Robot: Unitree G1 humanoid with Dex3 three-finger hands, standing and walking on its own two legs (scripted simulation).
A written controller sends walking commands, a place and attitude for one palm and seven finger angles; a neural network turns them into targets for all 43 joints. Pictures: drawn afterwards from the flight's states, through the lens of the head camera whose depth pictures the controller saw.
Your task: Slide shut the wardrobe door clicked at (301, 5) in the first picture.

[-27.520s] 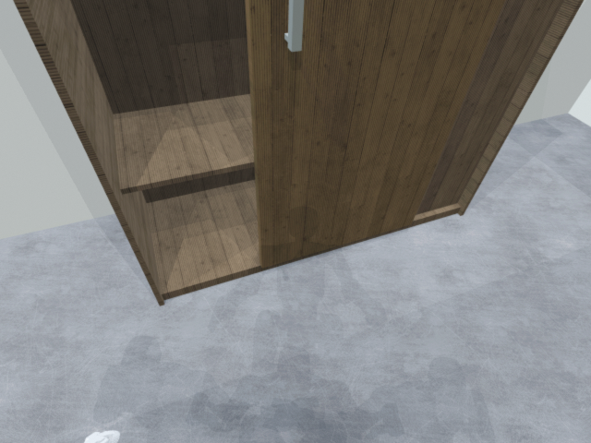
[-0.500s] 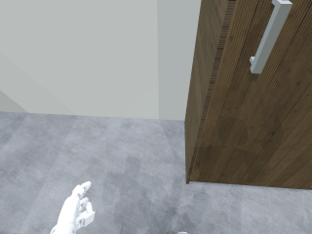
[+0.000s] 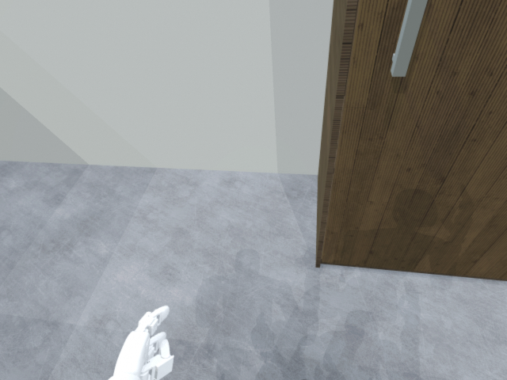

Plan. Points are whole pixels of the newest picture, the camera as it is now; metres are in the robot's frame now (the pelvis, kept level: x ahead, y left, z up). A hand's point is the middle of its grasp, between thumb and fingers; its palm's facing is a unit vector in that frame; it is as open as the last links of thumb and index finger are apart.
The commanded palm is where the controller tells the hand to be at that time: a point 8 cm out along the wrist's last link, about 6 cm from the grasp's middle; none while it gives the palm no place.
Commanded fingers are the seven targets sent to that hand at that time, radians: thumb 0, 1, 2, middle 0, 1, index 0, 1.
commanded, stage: stop stepping back and stand still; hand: right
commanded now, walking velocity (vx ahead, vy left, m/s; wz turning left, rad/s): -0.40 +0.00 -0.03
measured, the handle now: (408, 21) +0.65 -0.27 +0.24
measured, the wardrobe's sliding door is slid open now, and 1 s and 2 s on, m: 0.00 0.00 0.00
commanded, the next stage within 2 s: let the arm hang, fingers relaxed in 0.94 s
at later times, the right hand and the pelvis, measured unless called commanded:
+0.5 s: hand out of the picture +0.07 -0.25 +0.18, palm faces +0.32 +0.85 -0.42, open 7.5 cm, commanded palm +0.03 -0.30 +0.18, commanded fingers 0.00 -0.90 -0.90 0.20 0.30 0.20 0.30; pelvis -0.14 -0.02 +0.00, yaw +5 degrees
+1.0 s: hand out of the picture +0.05 -0.31 +0.18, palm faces +0.41 +0.77 -0.49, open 7.5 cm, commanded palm +0.00 -0.35 +0.18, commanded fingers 0.00 -0.90 -0.90 0.20 0.30 0.20 0.30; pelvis -0.15 -0.05 -0.01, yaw +2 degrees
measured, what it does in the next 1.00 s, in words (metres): walks backwards: left foot, then right foot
